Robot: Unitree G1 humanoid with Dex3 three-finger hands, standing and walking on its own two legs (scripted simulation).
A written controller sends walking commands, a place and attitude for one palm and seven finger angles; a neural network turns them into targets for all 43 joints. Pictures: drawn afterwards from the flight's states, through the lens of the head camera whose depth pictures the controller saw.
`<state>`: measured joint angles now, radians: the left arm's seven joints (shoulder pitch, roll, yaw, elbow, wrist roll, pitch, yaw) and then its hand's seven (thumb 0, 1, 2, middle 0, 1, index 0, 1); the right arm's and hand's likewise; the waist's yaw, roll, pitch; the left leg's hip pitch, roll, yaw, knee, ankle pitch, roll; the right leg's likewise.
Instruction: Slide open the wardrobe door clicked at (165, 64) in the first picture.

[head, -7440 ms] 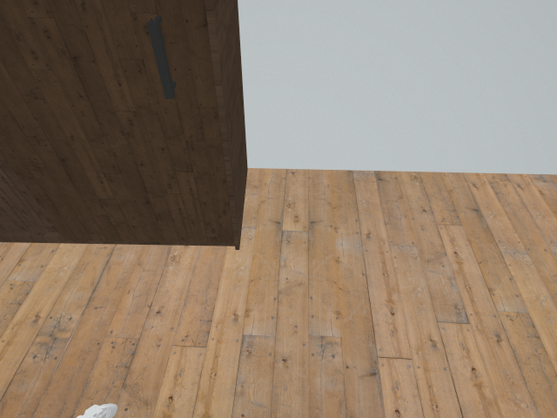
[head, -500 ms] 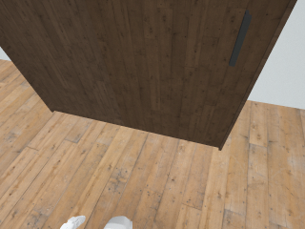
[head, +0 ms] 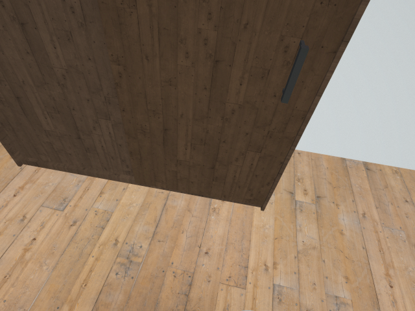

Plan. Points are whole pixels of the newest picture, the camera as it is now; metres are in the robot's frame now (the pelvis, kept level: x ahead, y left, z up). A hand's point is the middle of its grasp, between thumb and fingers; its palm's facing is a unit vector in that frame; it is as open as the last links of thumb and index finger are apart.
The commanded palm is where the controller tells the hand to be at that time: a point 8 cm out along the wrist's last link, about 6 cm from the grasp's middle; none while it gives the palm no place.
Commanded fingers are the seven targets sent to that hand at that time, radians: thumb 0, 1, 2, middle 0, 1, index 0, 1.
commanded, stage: take the last steps up to it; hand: right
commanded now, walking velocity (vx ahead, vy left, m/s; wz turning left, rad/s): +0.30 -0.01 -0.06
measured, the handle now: (293, 72) +0.78 -0.21 +0.09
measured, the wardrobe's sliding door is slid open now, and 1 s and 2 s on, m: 0.00 0.00 0.00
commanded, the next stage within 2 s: come to a stop and stand still in 0.94 s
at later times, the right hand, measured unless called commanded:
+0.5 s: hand out of the picture +0.07 -0.23 -0.17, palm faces +0.08 +0.98 -0.16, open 7.4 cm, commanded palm none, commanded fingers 0.00 -0.90 -0.90 0.20 0.30 0.20 0.30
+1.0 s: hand (280, 272) +0.27 -0.18 -0.17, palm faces +0.08 +0.98 -0.19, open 7.2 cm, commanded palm none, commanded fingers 0.00 -0.90 -0.90 0.20 0.30 0.20 0.30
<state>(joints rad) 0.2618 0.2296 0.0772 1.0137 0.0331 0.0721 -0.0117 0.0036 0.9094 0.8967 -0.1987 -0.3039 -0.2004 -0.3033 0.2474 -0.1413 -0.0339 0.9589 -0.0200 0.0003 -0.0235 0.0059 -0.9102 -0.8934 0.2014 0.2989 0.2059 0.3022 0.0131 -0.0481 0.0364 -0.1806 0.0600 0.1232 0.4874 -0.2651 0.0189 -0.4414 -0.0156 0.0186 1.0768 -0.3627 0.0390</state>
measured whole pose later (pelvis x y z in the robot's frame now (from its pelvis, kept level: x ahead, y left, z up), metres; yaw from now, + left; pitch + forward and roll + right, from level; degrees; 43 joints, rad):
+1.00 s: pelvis +0.24 +0.00 +0.00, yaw -1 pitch -2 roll +2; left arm 0.20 0.18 0.05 1.03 0.03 -0.02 0.00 0.00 0.91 0.90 -0.19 -0.30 -0.20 -0.30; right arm 0.25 -0.16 -0.05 1.08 -0.02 -0.06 -0.01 -0.01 -0.93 -0.89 0.20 0.30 0.20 0.30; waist 0.00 -0.02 0.03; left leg -0.17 0.01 0.18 0.42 -0.22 0.04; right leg -0.46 -0.12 -0.10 0.81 -0.29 0.03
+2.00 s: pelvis +0.23 +0.05 +0.00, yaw +1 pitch -2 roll +0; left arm 0.30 0.10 0.00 1.16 0.02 0.00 0.03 0.00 0.91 0.90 -0.20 -0.30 -0.20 -0.30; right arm 0.25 -0.15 -0.02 1.13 0.00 0.01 -0.03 0.01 -0.93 -0.89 0.20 0.30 0.20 0.30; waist -0.01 0.00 0.05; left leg -0.19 0.01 0.09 0.42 -0.20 0.02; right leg -0.16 -0.05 -0.04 0.43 -0.23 0.03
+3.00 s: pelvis +0.25 +0.02 +0.00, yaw +2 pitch -2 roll +0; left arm 0.28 0.18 -0.02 1.07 0.02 -0.03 0.02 0.01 0.92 0.90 -0.20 -0.30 -0.20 -0.30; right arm 0.25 -0.18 0.00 1.06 -0.01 -0.01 -0.03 0.01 -0.90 -0.89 0.20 0.30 0.20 0.30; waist 0.00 -0.02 0.03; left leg -0.21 0.06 0.05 0.51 -0.27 -0.02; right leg -0.16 0.00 -0.08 0.48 -0.29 -0.02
